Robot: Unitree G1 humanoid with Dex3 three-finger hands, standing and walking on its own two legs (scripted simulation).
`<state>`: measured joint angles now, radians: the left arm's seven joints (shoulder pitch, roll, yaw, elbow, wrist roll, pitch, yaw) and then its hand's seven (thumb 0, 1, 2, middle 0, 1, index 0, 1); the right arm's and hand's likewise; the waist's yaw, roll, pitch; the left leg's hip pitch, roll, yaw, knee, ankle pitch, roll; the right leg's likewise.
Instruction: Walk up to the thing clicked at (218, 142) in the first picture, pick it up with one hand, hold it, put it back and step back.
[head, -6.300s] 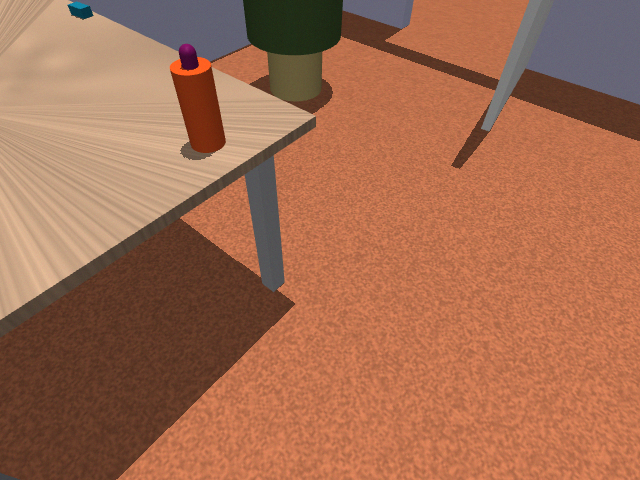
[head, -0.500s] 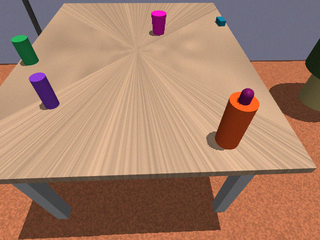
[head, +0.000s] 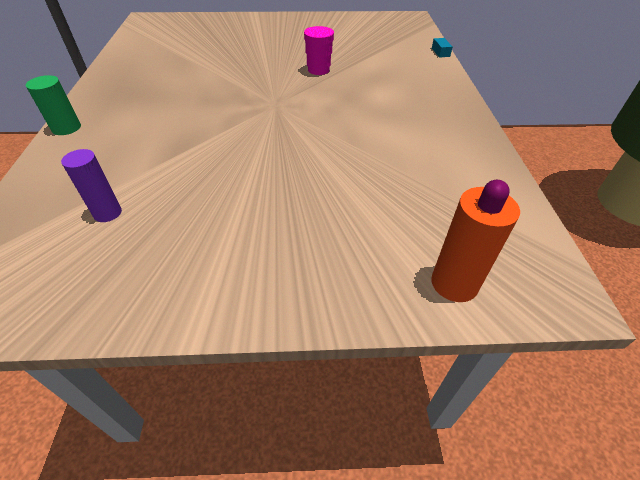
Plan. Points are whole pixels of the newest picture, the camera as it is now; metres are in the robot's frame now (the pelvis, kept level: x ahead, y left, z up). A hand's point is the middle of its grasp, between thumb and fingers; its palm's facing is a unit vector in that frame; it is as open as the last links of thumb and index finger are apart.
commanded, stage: stand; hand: right
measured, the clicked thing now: (474, 239) +0.44 -0.23 +0.05
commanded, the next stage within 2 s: rise first in 0.30 s
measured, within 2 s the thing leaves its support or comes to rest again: neither
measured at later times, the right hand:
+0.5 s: hand out of the picture +0.10 -0.25 -0.15, palm faces +0.04 +0.95 -0.32, open 8.0 cm
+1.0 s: hand (533, 441) +0.19 -0.26 -0.04, palm faces +0.28 +0.88 -0.37, open 16.7 cm
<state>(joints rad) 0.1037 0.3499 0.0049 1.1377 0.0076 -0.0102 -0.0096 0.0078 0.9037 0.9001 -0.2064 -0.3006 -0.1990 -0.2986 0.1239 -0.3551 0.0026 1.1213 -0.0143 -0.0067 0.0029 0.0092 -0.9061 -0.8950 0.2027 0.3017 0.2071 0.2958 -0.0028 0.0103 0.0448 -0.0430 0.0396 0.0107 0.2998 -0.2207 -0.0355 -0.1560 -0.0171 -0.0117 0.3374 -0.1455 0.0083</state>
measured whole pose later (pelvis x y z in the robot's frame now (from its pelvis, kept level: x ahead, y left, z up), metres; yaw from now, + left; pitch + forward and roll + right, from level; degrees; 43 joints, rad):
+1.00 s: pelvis +0.01 +0.01 +0.00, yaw +0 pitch -1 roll +0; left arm 0.24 0.24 0.08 0.58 -0.04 -0.08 0.08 0.00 -0.37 0.07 -0.06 -0.05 -0.05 -0.05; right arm 0.30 -0.31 -0.18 0.37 0.04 -0.10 -0.09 0.00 0.37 -0.07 0.06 0.06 0.06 0.05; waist -0.03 -0.02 0.01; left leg -0.11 0.03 0.01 0.40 -0.28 -0.02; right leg -0.21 -0.03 -0.01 0.40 -0.18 0.02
